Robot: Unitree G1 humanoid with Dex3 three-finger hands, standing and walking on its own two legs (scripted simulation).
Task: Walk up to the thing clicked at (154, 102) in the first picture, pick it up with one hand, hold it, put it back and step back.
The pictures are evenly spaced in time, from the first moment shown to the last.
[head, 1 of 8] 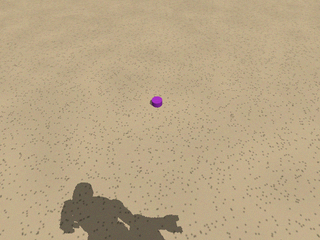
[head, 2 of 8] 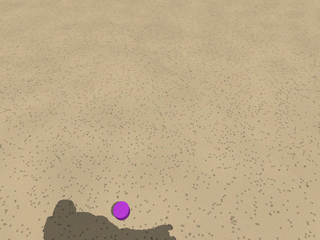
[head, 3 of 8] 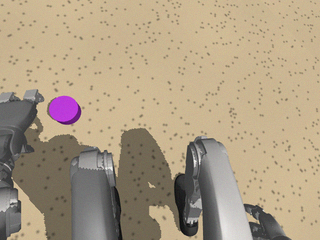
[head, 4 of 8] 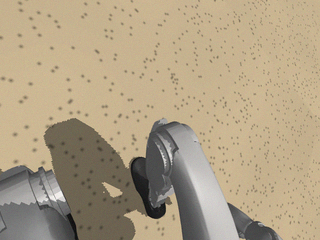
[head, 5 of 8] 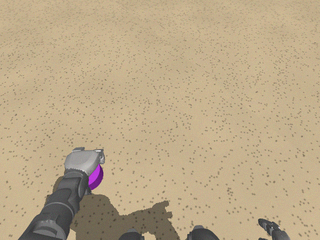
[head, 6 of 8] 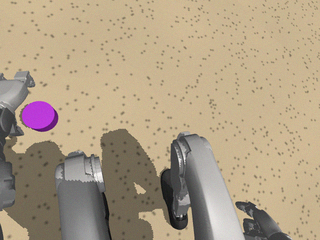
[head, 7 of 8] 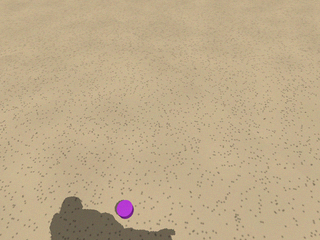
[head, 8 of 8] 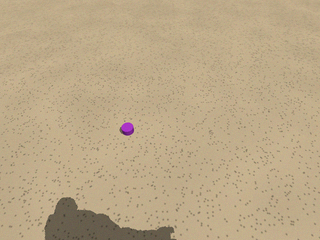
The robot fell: no
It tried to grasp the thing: yes
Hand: left
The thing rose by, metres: 0.69
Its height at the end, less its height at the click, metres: +0.00
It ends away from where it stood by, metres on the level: 0.01
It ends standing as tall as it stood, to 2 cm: yes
